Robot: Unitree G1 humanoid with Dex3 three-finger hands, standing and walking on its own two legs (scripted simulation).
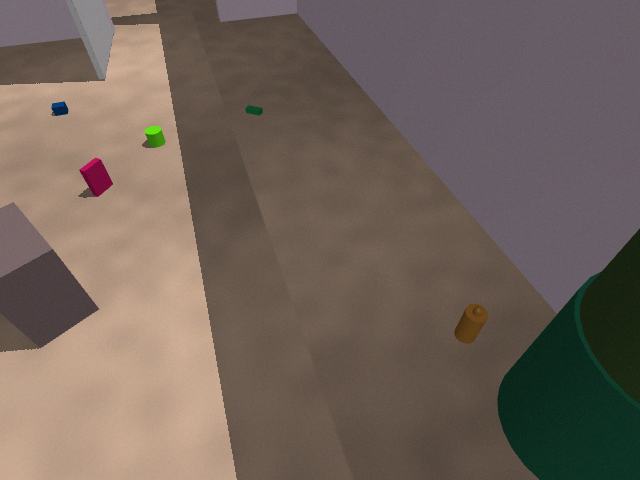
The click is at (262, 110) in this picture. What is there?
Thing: small brick
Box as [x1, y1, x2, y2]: [245, 105, 262, 115]
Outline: 245,108 246,112 259,115 262,112 261,108 248,105
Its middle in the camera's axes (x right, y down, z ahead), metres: -0.41 -0.77 +2.38
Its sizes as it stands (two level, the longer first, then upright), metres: 0.094 0.042 0.030
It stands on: the floor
